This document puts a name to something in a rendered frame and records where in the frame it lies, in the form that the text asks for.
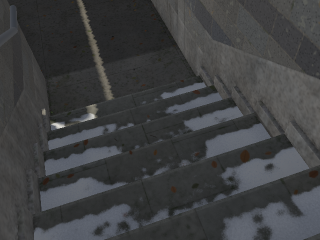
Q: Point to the stairs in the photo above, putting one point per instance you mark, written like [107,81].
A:
[174,162]

